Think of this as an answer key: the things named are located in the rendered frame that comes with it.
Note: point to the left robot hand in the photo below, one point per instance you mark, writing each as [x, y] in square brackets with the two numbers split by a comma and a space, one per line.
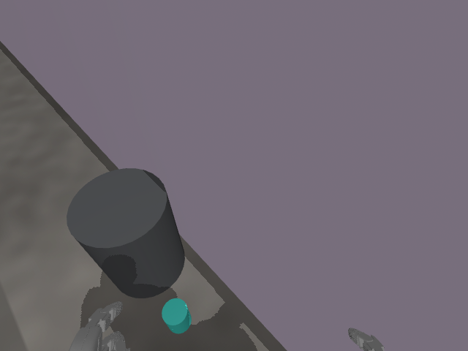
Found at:
[89, 338]

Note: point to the right robot hand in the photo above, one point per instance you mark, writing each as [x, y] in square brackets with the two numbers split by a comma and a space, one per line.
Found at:
[364, 341]

